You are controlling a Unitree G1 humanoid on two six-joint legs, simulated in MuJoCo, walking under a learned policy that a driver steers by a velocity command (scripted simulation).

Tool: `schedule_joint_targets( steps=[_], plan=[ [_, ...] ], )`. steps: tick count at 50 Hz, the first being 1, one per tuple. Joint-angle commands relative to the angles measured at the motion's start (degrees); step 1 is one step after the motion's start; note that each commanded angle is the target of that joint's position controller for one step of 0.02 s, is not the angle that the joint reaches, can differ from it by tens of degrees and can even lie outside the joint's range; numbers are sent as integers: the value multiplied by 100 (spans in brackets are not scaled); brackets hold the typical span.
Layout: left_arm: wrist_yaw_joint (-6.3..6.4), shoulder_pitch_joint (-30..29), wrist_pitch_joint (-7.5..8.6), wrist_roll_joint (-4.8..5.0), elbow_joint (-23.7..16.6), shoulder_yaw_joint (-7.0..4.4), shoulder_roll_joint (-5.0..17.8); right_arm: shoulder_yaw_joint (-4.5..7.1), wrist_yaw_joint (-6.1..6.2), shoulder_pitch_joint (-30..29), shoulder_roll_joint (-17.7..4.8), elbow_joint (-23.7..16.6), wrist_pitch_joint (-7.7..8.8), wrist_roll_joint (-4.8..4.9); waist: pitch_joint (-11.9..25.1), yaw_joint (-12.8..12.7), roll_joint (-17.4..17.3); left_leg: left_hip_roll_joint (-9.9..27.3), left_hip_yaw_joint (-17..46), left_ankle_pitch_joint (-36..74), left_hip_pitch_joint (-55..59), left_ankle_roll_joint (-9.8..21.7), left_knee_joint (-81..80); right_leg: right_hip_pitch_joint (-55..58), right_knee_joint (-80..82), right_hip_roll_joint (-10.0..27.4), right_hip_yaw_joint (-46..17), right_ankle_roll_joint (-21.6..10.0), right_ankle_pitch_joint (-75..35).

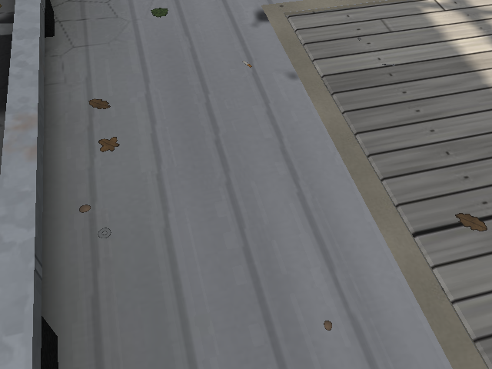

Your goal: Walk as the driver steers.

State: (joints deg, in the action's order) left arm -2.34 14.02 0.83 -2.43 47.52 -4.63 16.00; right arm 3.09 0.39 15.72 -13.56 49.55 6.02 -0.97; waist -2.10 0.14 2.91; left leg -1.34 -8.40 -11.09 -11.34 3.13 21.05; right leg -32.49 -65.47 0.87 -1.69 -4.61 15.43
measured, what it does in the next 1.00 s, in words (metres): walks ahead: right foot, then left foot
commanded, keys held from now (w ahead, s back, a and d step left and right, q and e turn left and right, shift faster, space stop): w+e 0.04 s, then w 0.96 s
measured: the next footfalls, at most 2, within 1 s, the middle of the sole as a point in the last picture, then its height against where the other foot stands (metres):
right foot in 0.28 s outside the picture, level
left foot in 0.84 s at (243, 313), level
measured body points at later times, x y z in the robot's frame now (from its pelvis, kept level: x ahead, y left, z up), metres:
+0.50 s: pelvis +0.26 -0.07 +0.00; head +0.29 -0.08 +0.45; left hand +0.34 +0.19 -0.13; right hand +0.29 -0.33 -0.14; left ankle +0.28 +0.09 -0.66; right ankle +0.26 -0.12 -0.74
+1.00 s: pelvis +0.54 -0.04 +0.00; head +0.57 -0.03 +0.45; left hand +0.60 +0.21 -0.16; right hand +0.58 -0.31 -0.13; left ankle +0.59 +0.02 -0.74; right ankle +0.46 -0.17 -0.65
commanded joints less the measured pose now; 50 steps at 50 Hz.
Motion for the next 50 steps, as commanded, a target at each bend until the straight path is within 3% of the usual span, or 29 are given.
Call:
schedule_joint_targets(
  steps=[1,6,9,11,13,14,15,16,17,18,19,21,22,25,29,32,36,39,40,41,42,43,44,45,46,47,48,50],
  plan=[
    [-129,-22,-55,-16,-400,66,-55,46,-19,244,-433,-175,148,27,37,-114,-736,1706,1042,1555,415,718,-1206,-719,236,309,-149,70,-519],
    [-220,-1070,15,26,-717,229,-205,30,-48,572,-536,-8,131,21,-178,61,-756,1371,161,1822,182,517,-1234,-79,2180,129,337,71,-1581],
    [-211,-1440,19,-15,-764,235,-71,67,-39,883,-785,158,41,19,-341,196,-739,1602,171,1837,658,601,-1274,156,2829,62,507,-4,-1162],
    [-147,-1604,72,-44,-837,225,-9,52,-6,1150,-790,349,-50,13,-327,215,-752,1758,160,2763,1205,590,-905,274,3143,-46,663,-167,-678],
    [-72,-1017,164,-94,-605,163,97,56,20,1200,-909,462,-145,16,119,-84,-809,1693,-31,4406,1526,502,258,1156,3560,-397,834,-385,-297],
    [-29,-141,244,-149,-276,99,207,23,29,1245,-870,499,-195,38,629,-446,-668,1519,-232,4294,1170,390,1310,2370,3919,-522,842,-524,-546],
    [56,874,295,-240,-25,-28,602,-42,20,1159,-703,327,-196,62,1294,-860,-301,1329,-264,2574,-11,270,2820,3916,3962,469,-275,-800,-4],
    [147,1229,273,-189,39,-160,1185,-186,-104,1535,-37,50,-168,181,1932,-646,1125,296,-232,-1791,-2332,-18,4907,5570,4424,2311,-3223,-1591,52],
    [191,1187,226,42,23,-175,1113,23,-45,961,-731,51,-174,104,1742,-760,249,318,708,-1828,-2776,59,5404,5192,4717,2204,-3413,-1476,-673],
    [197,774,240,120,85,-105,888,41,-69,539,-697,-85,-128,134,1034,-544,103,547,885,-1267,-2926,123,5255,4558,4743,1918,-2384,-1293,-1452],
    [172,490,282,119,93,-25,569,5,-83,470,-564,-39,-92,127,667,-342,-100,692,899,-938,-2689,124,4863,3876,4894,1644,-1802,-1096,-2012],
    [168,127,362,164,118,72,223,-10,-117,692,-385,135,-244,-57,370,38,-15,828,897,-736,-2086,19,4348,3013,5223,1223,-1067,-798,-2226],
    [164,156,409,164,156,95,166,-9,-149,753,-305,189,-322,-95,356,103,11,795,864,-687,-1896,-28,4247,2816,5345,1157,-941,-794,-2316],
    [178,465,502,228,375,74,297,20,-235,392,-257,99,-417,-131,117,155,54,813,760,-258,-2170,-154,3930,2657,5688,1028,-641,-843,-2294],
    [180,866,493,207,606,111,254,8,-250,-621,-259,-199,-420,-89,-230,-26,34,865,669,597,-2724,-280,3023,2780,5890,924,-375,-817,-2238],
    [192,1130,502,183,744,130,300,-52,-255,-1177,-203,-365,-400,-55,-332,-172,52,743,535,1005,-2620,-235,2256,2950,5869,912,-211,-762,-2450],
    [256,1463,479,130,965,132,405,-64,-240,-1718,-302,-576,-368,-43,-487,-297,63,579,461,908,-2586,-30,1602,3541,5718,1122,-203,-734,-2723],
    [315,1336,459,96,1052,120,505,-27,-205,-1510,-378,-577,-305,-38,-393,-86,59,332,345,329,-1990,226,1209,3848,5166,1210,-87,-600,-3901],
    [323,1242,454,88,1065,108,566,18,-164,-1061,-447,-437,-275,-44,-143,116,88,128,249,141,-1345,322,1097,3825,4620,1154,3,-515,-4702],
    [316,1131,430,101,1076,107,582,83,-114,-170,-523,-127,-227,-68,308,512,-56,-83,133,290,-299,439,743,3647,3576,935,197,-409,-5038],
    [307,1150,440,127,1005,160,448,198,-46,880,-845,184,-168,-174,952,856,-310,480,764,134,1220,664,706,2698,2137,663,357,-299,-3907],
    [249,1766,446,338,861,289,-167,370,-19,1506,-1566,238,-149,-293,1795,689,-1554,2292,3499,-574,2937,1361,290,732,-207,-258,699,-4,-646],
    [234,1695,451,203,947,167,226,351,-88,1220,-1402,261,-230,-38,1902,606,-1336,2496,4940,-894,2762,1538,-612,-28,-999,-551,-84,-73,1313],
    [226,1167,435,155,796,109,362,278,-95,480,-1128,162,-248,46,860,297,-923,2302,3966,-1348,1896,1344,-661,-422,-1133,-111,-190,-129,838],
    [190,792,467,144,704,131,298,167,-126,38,-699,75,-215,43,349,208,-533,2058,3266,-1051,1077,1190,-887,-337,-791,127,-149,-138,348],
    [171,699,439,142,706,140,152,104,-130,-119,-500,107,-176,25,74,42,-540,1761,2696,-597,571,976,-1061,-109,-418,313,-104,-123,116],
    [148,780,360,60,728,155,65,48,-112,-134,-333,192,-142,42,-41,-119,-659,1529,2257,-144,182,819,-1170,185,-145,421,-76,-60,3],
    [88,843,242,18,777,180,-95,26,-109,164,-306,361,-44,28,31,-199,-654,1375,1845,650,33,822,-1253,399,1,426,57,27,-154]
  ],
)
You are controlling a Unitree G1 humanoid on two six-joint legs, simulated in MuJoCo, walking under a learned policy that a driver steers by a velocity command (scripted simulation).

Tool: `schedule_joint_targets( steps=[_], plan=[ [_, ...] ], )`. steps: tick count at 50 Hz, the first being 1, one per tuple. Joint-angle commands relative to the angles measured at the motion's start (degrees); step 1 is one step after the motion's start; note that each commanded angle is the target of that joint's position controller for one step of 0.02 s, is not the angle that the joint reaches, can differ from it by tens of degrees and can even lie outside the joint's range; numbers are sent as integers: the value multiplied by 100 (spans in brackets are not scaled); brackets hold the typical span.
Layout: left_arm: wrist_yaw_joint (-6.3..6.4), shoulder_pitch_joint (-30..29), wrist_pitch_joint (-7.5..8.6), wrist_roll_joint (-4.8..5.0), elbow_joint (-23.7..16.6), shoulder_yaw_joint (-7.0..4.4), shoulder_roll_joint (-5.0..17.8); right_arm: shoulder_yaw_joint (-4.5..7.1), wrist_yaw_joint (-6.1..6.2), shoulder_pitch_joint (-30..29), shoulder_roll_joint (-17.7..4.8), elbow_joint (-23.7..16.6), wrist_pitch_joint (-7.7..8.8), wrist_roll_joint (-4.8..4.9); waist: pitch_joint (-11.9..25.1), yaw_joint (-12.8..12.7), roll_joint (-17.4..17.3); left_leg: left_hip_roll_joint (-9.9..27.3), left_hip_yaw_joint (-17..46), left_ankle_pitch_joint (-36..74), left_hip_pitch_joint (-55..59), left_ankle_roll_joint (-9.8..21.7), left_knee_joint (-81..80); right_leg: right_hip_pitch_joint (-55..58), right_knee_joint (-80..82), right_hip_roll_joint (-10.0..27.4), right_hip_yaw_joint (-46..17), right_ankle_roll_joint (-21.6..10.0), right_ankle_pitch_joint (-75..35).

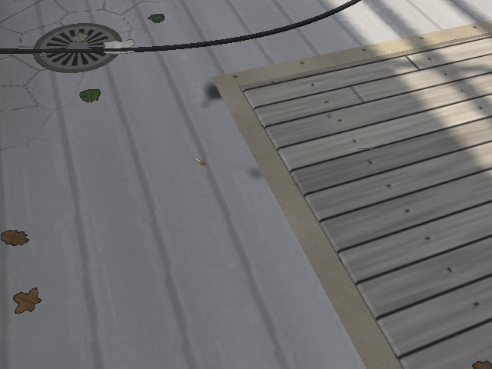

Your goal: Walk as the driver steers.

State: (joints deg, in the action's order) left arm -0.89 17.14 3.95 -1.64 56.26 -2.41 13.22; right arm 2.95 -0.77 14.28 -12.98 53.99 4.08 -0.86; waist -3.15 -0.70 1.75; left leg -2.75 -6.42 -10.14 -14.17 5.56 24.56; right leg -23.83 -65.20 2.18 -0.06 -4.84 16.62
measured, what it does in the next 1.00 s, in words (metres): walks ahead, turning left: right foot, then left foot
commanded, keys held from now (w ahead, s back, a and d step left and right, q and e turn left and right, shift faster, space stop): w+q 1.00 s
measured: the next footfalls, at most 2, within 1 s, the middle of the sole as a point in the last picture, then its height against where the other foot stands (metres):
right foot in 0.38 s outside the picture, level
left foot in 0.92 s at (180, 339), level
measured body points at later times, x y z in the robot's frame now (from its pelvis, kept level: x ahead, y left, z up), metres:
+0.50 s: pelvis +0.27 -0.03 +0.00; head +0.30 -0.03 +0.44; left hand +0.37 +0.25 -0.11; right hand +0.33 -0.29 -0.15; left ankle +0.14 +0.06 -0.66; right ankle +0.35 -0.10 -0.74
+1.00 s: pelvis +0.49 +0.10 -0.02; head +0.52 +0.12 +0.43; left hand +0.37 +0.32 -0.16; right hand +0.77 -0.04 -0.13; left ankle +0.52 +0.17 -0.74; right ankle +0.41 -0.10 -0.65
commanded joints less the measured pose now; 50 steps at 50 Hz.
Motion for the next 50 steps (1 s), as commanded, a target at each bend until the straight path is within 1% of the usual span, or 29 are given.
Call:
schedule_joint_targets(
  steps=[1,3,7,13,15,16,17,18,19,20,21,22,23,24,25,27,30,33,36,40,41,43,44,45,46,47,48,49,50],
  plan=[
    [-71,371,-94,-67,-162,-45,175,49,3,468,-425,4,180,43,91,-127,-506,1452,1551,799,328,620,-1649,-596,137,341,-42,104,-391],
    [-82,-131,-119,-77,-352,-42,195,68,11,707,-533,109,191,71,-67,-79,-460,1366,1466,963,430,687,-1771,-1021,563,411,63,257,-769],
    [-75,-1137,-123,-27,-693,-12,191,51,34,1106,-515,207,145,73,-224,162,-476,1181,1392,1391,706,682,-1733,-1344,1840,330,199,534,-1453],
    [-40,-2167,-67,45,-1141,44,234,84,106,1597,-629,277,96,-1,-168,476,-606,1267,1680,2238,1407,707,-1161,-1221,2933,38,183,568,-1579],
    [-28,-2161,-4,75,-1239,20,349,123,153,1483,-711,222,69,-24,-145,386,-652,1360,1866,2486,1533,646,-916,-957,3190,-12,81,494,-1249],
    [-19,-1947,31,88,-1204,-4,421,149,169,1329,-769,167,56,-34,-90,254,-680,1357,1904,2612,1470,561,-745,-566,3385,-66,55,427,-1044],
    [9,-1533,72,89,-1107,-45,509,177,166,1163,-831,110,54,-32,58,60,-696,1305,1908,2965,1326,465,-397,80,3588,-193,95,344,-837],
    [62,-764,139,63,-880,-113,629,183,137,1044,-836,75,59,-8,442,-274,-472,1067,1754,3180,1123,348,450,1104,3968,-290,152,219,-938],
    [144,141,219,-65,-714,-223,960,153,99,1002,-678,-40,77,48,1117,-608,-66,689,1484,2347,405,226,1796,2463,4082,389,-489,-19,-581],
    [210,680,217,-220,-801,-346,1498,49,97,1300,-137,-299,75,236,1952,-567,910,-41,916,-321,-1186,10,3606,3992,4363,1995,-2544,-374,232],
    [177,357,102,-124,-812,-361,1477,124,114,1599,-407,-336,20,183,2150,-278,1433,-205,936,-2065,-2063,63,4487,3937,4983,2424,-4093,-773,512],
    [152,-151,53,-58,-947,-240,901,181,128,1395,-620,-221,-59,72,1297,-89,566,243,1082,-1610,-2274,99,4788,3177,5022,2198,-3337,-680,1013],
    [130,-459,74,-3,-977,-151,525,169,61,1029,-524,-248,-76,21,662,-70,85,441,1069,-1154,-2211,55,4611,2396,5196,1875,-2462,-565,736],
    [134,-581,102,-11,-960,-117,416,163,12,877,-389,-293,-107,-5,386,37,141,591,1034,-912,-2048,6,4383,1923,5377,1623,-1823,-406,203],
    [161,-514,145,11,-878,-96,359,179,-37,798,-384,-341,-177,-89,244,117,316,703,1012,-814,-1946,-60,4231,1647,5470,1459,-1359,-332,-306],
    [158,-306,254,53,-761,-102,370,168,-115,727,-292,-403,-308,-123,261,192,346,733,918,-586,-1901,-147,4235,1539,5560,1346,-796,-322,-1108],
    [139,-72,343,84,-654,-144,474,162,-187,192,-294,-644,-388,-117,186,196,235,831,866,-71,-2404,-240,4055,1709,5705,1337,-206,-390,-1627],
    [125,135,331,54,-556,-144,476,126,-251,-428,-290,-898,-396,-103,2,115,218,846,744,507,-2689,-320,3344,1818,5759,1227,323,-388,-1916],
    [132,250,319,51,-511,-164,580,44,-319,-1016,-215,-1114,-370,-98,-107,-4,240,789,459,1024,-2387,-286,2289,1883,5730,1173,778,-316,-2149],
    [187,620,233,42,-375,-216,770,17,-371,-1598,-285,-1383,-360,-135,-242,-175,243,672,75,634,-2189,-56,1474,2501,5527,1384,1091,-255,-2607],
    [203,683,188,35,-342,-226,807,26,-369,-1648,-313,-1423,-359,-149,-241,-180,258,597,-10,391,-2122,29,1342,2689,5356,1421,1177,-227,-2961],
    [233,704,96,22,-307,-260,960,68,-329,-1459,-389,-1411,-362,-174,-52,-56,382,261,-240,-226,-1622,244,1154,2952,4637,1441,1401,-151,-4622],
    [238,707,36,21,-296,-285,1058,115,-297,-1088,-467,-1322,-347,-177,188,109,424,33,-314,-506,-1173,376,1054,3026,3951,1437,1478,-131,-5375],
    [231,674,-30,37,-318,-297,1122,190,-247,-401,-577,-1123,-295,-185,596,399,343,-216,-331,-521,-365,530,767,2859,2892,1387,1564,-83,-5488],
    [216,603,-60,35,-421,-279,1087,328,-158,620,-863,-797,-244,-245,1185,847,-15,-68,156,-476,1116,764,406,1942,1377,1260,1637,111,-4409],
    [136,757,-32,98,-806,-128,425,500,-69,862,-1557,-804,-230,-263,1763,659,-1214,1689,2741,-1078,2916,1352,172,-367,-572,626,1586,429,-312],
    [66,287,44,62,-1127,-199,713,546,-28,964,-1818,-962,-299,-78,2127,736,-1190,2379,5128,-718,3350,1837,-801,-1637,-1631,-244,437,611,1580],
    [43,-382,87,58,-1266,-208,798,508,19,839,-1663,-836,-347,-38,1289,753,-529,2148,4069,-211,2945,1622,-859,-2231,-1606,139,-37,537,939],
    [41,-346,153,105,-1248,-153,691,431,52,536,-1345,-821,-325,20,691,508,-342,1953,3310,494,2096,1418,-872,-2034,-1103,364,-25,501,361]
  ],
)
Velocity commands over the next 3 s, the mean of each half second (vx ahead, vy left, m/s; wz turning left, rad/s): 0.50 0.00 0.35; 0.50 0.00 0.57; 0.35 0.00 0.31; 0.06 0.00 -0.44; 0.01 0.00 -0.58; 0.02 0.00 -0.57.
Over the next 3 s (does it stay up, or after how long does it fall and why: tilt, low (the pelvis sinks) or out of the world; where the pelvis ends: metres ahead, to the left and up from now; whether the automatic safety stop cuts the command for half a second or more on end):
stays up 0.73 0.26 0.00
